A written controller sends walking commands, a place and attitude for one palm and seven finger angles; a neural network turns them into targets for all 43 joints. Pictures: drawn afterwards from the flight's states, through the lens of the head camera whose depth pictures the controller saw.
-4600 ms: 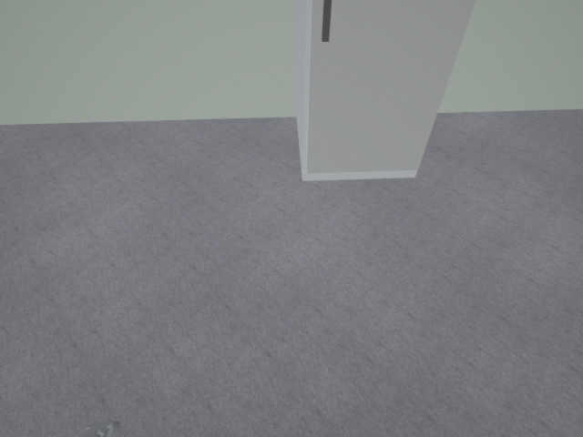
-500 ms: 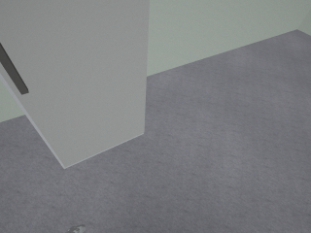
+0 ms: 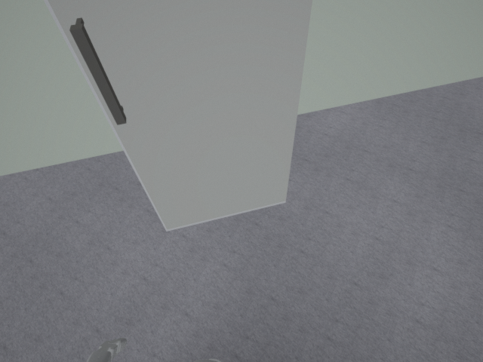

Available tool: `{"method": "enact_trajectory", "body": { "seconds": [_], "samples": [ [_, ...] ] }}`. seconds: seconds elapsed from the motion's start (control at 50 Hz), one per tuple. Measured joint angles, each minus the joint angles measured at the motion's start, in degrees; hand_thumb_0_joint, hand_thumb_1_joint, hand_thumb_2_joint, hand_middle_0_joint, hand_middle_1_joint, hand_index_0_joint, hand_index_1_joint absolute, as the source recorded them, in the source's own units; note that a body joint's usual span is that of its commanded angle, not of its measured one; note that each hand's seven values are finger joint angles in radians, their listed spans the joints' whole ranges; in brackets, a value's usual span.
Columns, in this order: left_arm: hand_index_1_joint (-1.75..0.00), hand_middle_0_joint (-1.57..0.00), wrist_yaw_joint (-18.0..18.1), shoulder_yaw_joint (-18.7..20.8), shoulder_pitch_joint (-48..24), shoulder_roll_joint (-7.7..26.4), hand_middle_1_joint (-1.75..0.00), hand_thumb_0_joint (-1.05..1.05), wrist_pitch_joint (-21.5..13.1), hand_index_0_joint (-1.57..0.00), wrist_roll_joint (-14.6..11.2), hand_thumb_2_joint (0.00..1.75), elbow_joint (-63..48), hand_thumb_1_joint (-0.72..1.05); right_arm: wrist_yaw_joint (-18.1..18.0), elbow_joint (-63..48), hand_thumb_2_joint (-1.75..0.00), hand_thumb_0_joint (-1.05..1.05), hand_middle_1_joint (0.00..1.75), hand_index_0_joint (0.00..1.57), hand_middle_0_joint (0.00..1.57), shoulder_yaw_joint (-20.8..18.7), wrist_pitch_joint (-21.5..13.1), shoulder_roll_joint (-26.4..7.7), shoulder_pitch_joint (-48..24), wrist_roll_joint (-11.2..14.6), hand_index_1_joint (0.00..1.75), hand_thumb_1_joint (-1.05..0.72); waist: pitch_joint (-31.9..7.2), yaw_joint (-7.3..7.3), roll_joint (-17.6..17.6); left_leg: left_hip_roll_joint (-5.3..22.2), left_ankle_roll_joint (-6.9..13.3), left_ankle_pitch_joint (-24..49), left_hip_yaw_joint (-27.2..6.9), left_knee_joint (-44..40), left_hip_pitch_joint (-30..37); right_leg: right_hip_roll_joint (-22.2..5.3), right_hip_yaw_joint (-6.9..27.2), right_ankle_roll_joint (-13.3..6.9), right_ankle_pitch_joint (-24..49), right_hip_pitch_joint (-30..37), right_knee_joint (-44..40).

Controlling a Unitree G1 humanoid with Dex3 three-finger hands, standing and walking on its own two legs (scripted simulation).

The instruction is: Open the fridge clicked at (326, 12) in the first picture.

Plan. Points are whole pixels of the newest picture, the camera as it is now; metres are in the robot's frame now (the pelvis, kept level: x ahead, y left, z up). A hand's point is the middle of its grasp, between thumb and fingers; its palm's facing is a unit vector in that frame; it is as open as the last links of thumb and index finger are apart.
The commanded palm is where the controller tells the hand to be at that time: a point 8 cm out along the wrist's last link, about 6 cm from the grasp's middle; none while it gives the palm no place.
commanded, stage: turn to face it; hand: left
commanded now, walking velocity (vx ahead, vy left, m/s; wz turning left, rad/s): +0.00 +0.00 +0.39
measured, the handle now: (102, 76) +0.68 +0.34 +0.10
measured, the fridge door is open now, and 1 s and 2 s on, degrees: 0 0 0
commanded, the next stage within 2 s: take the last steps up to it in 0.24 s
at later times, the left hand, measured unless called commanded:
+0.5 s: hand out of the picture -0.08 +0.20 -0.17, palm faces +0.28 -0.93 -0.25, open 7.4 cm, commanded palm none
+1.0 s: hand out of the picture +0.11 +0.18 -0.15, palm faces +0.30 -0.93 -0.22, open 7.3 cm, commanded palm none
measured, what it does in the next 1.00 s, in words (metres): steps on the spot, turning left: left foot, then right foot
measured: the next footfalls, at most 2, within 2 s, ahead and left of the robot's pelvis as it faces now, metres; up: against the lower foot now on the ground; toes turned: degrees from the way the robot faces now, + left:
left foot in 0.48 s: -0.04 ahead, +0.11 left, +0.00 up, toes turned +16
right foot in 0.88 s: +0.18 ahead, -0.09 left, +0.00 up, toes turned +6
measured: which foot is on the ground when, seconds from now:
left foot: down 0.00-0.02, up 0.04-0.46, down 0.48-0.88, up 0.90-1.00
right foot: down 0.00-0.48, up 0.50-0.86, down 0.88-1.00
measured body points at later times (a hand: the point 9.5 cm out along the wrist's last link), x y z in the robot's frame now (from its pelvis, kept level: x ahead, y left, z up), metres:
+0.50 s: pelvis -0.03 +0.00 +0.00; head +0.00 +0.01 +0.45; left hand -0.09 +0.24 -0.15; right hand +0.14 -0.22 -0.14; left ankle -0.08 +0.10 -0.73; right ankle -0.01 -0.12 -0.73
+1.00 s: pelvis +0.09 -0.01 +0.00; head +0.11 -0.02 +0.45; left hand +0.10 +0.23 -0.14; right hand +0.10 -0.25 -0.16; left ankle -0.02 +0.10 -0.65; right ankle +0.14 -0.09 -0.73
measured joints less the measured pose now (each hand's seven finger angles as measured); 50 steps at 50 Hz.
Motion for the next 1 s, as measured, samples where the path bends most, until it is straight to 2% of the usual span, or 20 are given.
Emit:
{"method": "enact_trajectory", "body": {
  "seconds": [0.02, 0.06, 0.1, 0.14, 0.2, 0.3, 0.4, 0.46, 0.48, 0.52, 0.54, 0.58, 0.64, 0.7, 0.82, 0.86, 0.88, 0.92, 0.96, 1.0],
  "samples": [
    [-0.30, -0.20, 0.1, -0.2, 0.3, -0.5, -0.30, 0.00, -0.6, -0.20, 0.3, 0.90, -0.3, 0.91, 0.1, 0.0, -0.90, 0.00, 0.30, 0.20, 0.21, -0.3, 0.2, -0.3, 0.0, 0.3, 0.30, -0.90, -0.1, 0.22, 0.7, 0.1, -0.4, -1.7, -0.5, 2.2, -1.1, 0.3, -0.9, -2.1, 2.7, 0.9, -2.3],
    [-0.30, -0.20, 0.1, -0.9, 1.1, -1.6, -0.30, 0.00, -1.0, -0.20, 0.7, 0.90, -0.6, 0.90, 0.2, 0.3, -0.90, 0.01, 0.30, 0.20, 0.21, -0.9, 0.8, -1.0, -0.2, 0.2, 0.30, -0.90, -0.1, 0.19, 1.7, 0.1, -1.4, -11.1, -0.2, 11.9, -4.2, 0.1, -2.7, -4.4, 2.3, 1.3, -1.6],
    [-0.30, -0.20, 0.1, -1.3, 2.3, -2.4, -0.30, 0.00, -1.1, -0.20, 0.7, 0.90, -0.7, 0.90, 0.4, 0.7, -0.90, 0.01, 0.30, 0.20, 0.21, -1.2, 1.4, -1.5, -0.3, -0.1, 0.30, -0.90, -0.3, 0.44, 1.5, 0.4, -2.0, -13.6, 1.5, 23.5, -7.3, -0.7, -3.7, -5.0, 2.0, 2.5, -2.8],
    [-0.30, -0.20, 0.1, -1.6, 3.3, -3.0, -0.30, 0.00, -1.2, -0.20, 0.8, 0.90, -0.2, 0.90, 0.6, 0.8, -0.90, 0.01, 0.30, 0.20, 0.21, -1.4, 1.4, -1.9, -0.5, -0.1, 0.30, -0.90, -0.2, 0.34, 1.2, 1.6, -2.8, -12.2, 2.9, 31.5, -8.9, -1.3, -4.7, -5.2, 2.7, 3.6, -4.6],
    [-0.30, -0.20, 0.1, -1.9, 4.3, -3.6, -0.30, 0.00, -1.6, -0.20, 0.8, 0.90, 0.6, 0.90, 0.5, 1.1, -0.90, 0.01, 0.30, 0.20, 0.20, -1.3, 1.2, -2.1, -0.6, -0.1, 0.30, -0.90, 0.1, 0.35, 0.3, 3.7, -4.1, -11.2, 4.0, 35.2, -8.5, -2.2, -6.2, -5.5, 3.6, 4.6, -6.2],
    [-0.30, -0.20, 0.0, -2.0, 5.9, -3.8, -0.30, 0.00, -2.1, -0.20, 1.3, 0.90, 2.0, 0.91, 0.1, 2.7, -0.90, 0.01, 0.30, 0.20, 0.20, -0.6, 1.7, -2.2, -1.6, 0.2, 0.30, -0.91, 0.5, 1.66, -1.3, 5.7, -4.9, -14.4, 5.1, 27.8, -3.6, -3.7, -8.3, -5.5, 3.8, 4.6, -6.6],
    [-0.30, -0.20, -0.2, -1.5, 7.6, -2.3, -0.30, 0.00, -2.0, -0.20, 1.6, 0.90, 4.4, 0.91, -0.2, 3.3, -0.90, 0.01, 0.30, 0.20, 0.20, 0.5, 1.2, -1.3, -3.9, 0.7, 0.30, -0.91, 0.9, 3.53, -2.6, 5.5, -4.0, -16.4, 7.1, 15.4, 2.7, -4.7, -9.8, -4.7, 3.8, 3.4, -5.6],
    [-0.30, -0.20, -0.3, -0.9, 9.0, -1.0, -0.30, 0.00, -1.6, -0.20, 1.4, 0.90, 6.5, 0.91, -0.3, 3.0, -0.90, 0.01, 0.30, 0.20, 0.20, 1.4, -0.4, -0.4, -4.2, 0.6, 0.30, -0.91, -0.1, 3.99, -3.3, 5.2, -2.8, -12.1, 9.2, 3.5, 8.4, -5.1, -10.9, -3.7, 2.9, 2.5, -3.6],
    [-0.30, -0.20, -0.5, -0.7, 9.7, -0.6, -0.30, 0.00, -1.3, -0.20, 1.1, 0.90, 6.9, 0.90, -0.2, 2.7, -0.90, 0.01, 0.30, 0.20, 0.20, 1.7, -1.2, -0.2, -3.9, 0.4, 0.30, -0.91, -0.8, 3.96, -3.1, 5.4, -1.3, -10.0, 9.2, -0.4, 10.0, -5.0, -11.4, -3.2, 2.1, 1.6, -1.9],
    [-0.30, -0.20, -0.7, -0.3, 10.1, 0.6, -0.30, 0.00, -0.3, -0.20, 1.2, 0.90, 8.3, 0.91, -0.2, 2.8, -0.90, 0.00, 0.30, 0.20, 0.20, 2.2, -2.2, 1.2, -3.6, 0.0, 0.30, -0.91, -0.8, 4.42, -4.7, 4.8, 0.4, -9.3, 9.6, 0.6, 10.1, -5.0, -8.9, -2.6, -4.9, -0.9, 5.3],
    [-0.30, -0.20, -0.8, -0.2, 10.3, 1.0, -0.30, 0.00, 0.2, -0.20, 1.4, 0.90, 8.9, 0.91, -0.3, 2.9, -0.90, 0.00, 0.30, 0.20, 0.20, 2.5, -2.6, 1.9, -2.9, -0.1, 0.30, -0.91, -1.1, 4.42, -5.0, 4.8, 0.6, -9.7, 9.7, 0.4, 10.6, -4.5, -7.5, -2.5, -6.5, -2.6, 9.9],
    [-0.30, -0.20, -1.3, -0.1, 10.2, 1.3, -0.30, 0.01, 0.4, -0.20, 1.5, 0.90, 10.0, 0.91, -0.7, 3.2, -0.90, 0.00, 0.30, 0.20, 0.20, 3.0, -3.3, 3.0, -1.2, -0.1, 0.30, -0.90, -1.5, 4.07, -5.2, 4.6, 0.6, -9.4, 9.4, -1.8, 12.5, -3.8, -5.7, -2.4, -5.2, -5.7, 17.5],
    [-0.30, -0.20, -2.1, -0.3, 9.5, 1.1, -0.30, 0.01, -0.3, -0.20, 1.5, 0.90, 10.2, 0.91, -1.6, 4.7, -0.90, 0.00, 0.30, 0.20, 0.21, 2.9, -4.1, 3.8, 1.7, 0.2, 0.30, -0.92, -1.9, 3.60, -4.9, 4.1, 0.6, -7.6, 8.8, -6.5, 15.4, -3.9, -4.3, -2.0, -0.7, -8.9, 21.8],
    [-0.30, -0.19, -2.3, -0.6, 8.6, 0.2, -0.30, 0.01, -0.8, -0.20, 1.4, 0.90, 9.8, 0.91, -1.7, 6.5, -0.90, 0.00, 0.30, 0.20, 0.21, 2.7, -4.6, 3.6, 4.6, 0.2, 0.30, -0.93, -2.2, 3.16, -4.3, 3.7, 0.8, -6.8, 8.5, -9.6, 17.6, -4.4, -3.7, -1.5, 1.7, -10.2, 19.9],
    [-0.30, -0.19, -2.7, -0.9, 5.1, -1.6, -0.30, 0.01, -1.5, -0.20, 1.1, 0.90, 9.2, 0.91, -1.7, 9.9, -0.90, 0.00, 0.30, 0.20, 0.21, 2.3, -4.8, 3.6, 9.5, -0.2, 0.30, -0.92, -1.5, 1.07, -3.2, 3.9, -0.5, -9.4, 8.4, -10.0, 20.5, -3.9, -4.7, -2.1, 1.8, -7.6, 6.3],
    [-0.30, -0.19, -2.8, -0.9, 4.0, -2.1, -0.30, 0.01, -2.4, -0.20, 1.1, 0.90, 8.6, 0.91, -1.8, 11.0, -0.90, 0.00, 0.30, 0.20, 0.21, 2.1, -4.7, 3.5, 10.9, -0.3, 0.30, -0.91, -1.2, 0.41, -2.5, 4.7, -1.4, -12.3, 8.3, -6.8, 20.4, -2.8, -5.6, -2.9, 3.9, -4.7, 0.0],
    [-0.30, -0.19, -2.8, -0.8, 3.4, -2.4, -0.30, 0.00, -3.2, -0.20, 1.2, 0.90, 8.4, 0.91, -1.7, 11.5, -0.90, 0.00, 0.30, 0.20, 0.21, 2.1, -4.6, 3.4, 11.6, -0.1, 0.30, -0.91, -0.9, 0.32, -1.9, 5.3, -1.4, -14.5, 8.0, -2.9, 19.3, -2.2, -6.1, -3.9, 6.1, -3.5, -1.9],
    [-0.30, -0.19, -2.5, -0.8, 2.3, -3.3, -0.30, 0.00, -4.9, -0.20, 1.1, 0.90, 8.0, 0.91, -1.5, 12.5, -0.90, 0.00, 0.30, 0.20, 0.21, 1.9, -3.9, 3.1, 11.9, 0.3, 0.30, -0.91, 0.0, 0.25, -0.4, 6.4, 0.1, -18.4, 7.1, 12.1, 13.6, -1.3, -7.5, -5.7, 5.5, -2.9, 0.4],
    [-0.30, -0.20, -1.9, -0.9, 2.6, -4.2, -0.30, 0.00, -5.6, -0.20, 0.9, 0.90, 7.6, 0.91, -1.1, 13.1, -0.90, 0.01, 0.30, 0.20, 0.21, 1.6, -3.1, 3.1, 11.4, 0.4, 0.30, -0.91, -0.2, 0.70, -0.3, 6.4, 1.0, -17.6, 6.9, 26.2, 6.9, -1.0, -8.4, -6.4, 4.2, -0.8, -0.7],
    [-0.30, -0.20, -0.8, -0.4, 3.6, -4.6, -0.30, 0.00, -5.8, -0.20, 0.8, 0.90, 7.6, 0.92, -0.8, 12.6, -0.90, 0.01, 0.30, 0.20, 0.20, 1.2, -2.9, 2.9, 10.2, 0.1, 0.30, -0.91, -0.9, 1.00, -0.3, 7.3, 1.0, -13.6, 7.6, 32.7, 1.1, -0.5, -8.8, -6.2, 4.8, 1.8, -4.1]
  ]
}}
